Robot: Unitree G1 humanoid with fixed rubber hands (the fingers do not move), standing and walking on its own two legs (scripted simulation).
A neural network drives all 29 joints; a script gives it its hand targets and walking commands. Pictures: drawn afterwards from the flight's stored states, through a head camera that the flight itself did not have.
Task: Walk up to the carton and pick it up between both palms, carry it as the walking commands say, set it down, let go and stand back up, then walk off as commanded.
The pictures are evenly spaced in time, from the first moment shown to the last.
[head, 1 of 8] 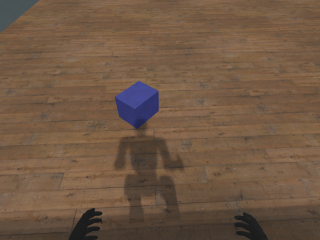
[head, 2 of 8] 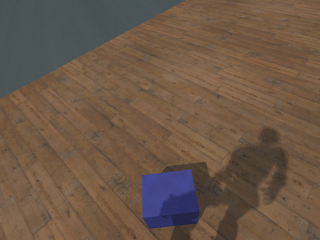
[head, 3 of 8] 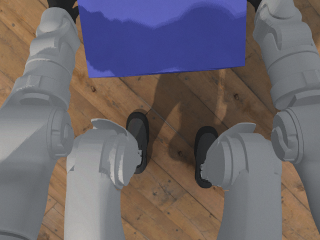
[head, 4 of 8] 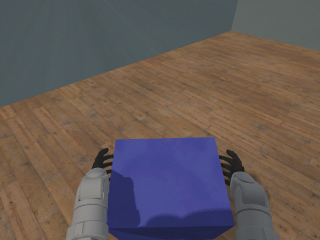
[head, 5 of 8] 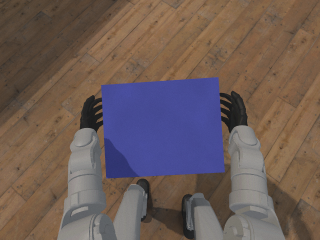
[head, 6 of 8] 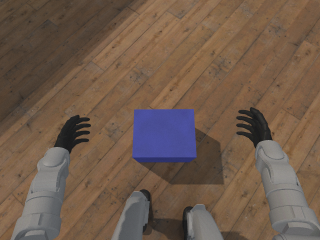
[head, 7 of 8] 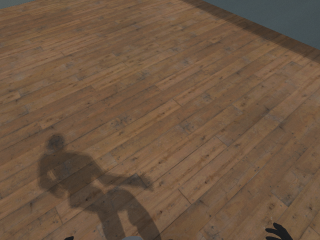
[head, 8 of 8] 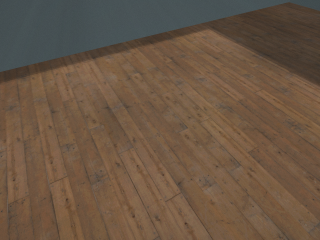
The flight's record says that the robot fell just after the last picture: no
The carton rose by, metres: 0.66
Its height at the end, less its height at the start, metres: +0.00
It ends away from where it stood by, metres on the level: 0.26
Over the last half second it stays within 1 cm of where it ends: yes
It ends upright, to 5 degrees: yes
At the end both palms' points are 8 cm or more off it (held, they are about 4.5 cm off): yes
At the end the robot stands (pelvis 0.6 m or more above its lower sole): yes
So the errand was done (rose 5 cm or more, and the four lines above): yes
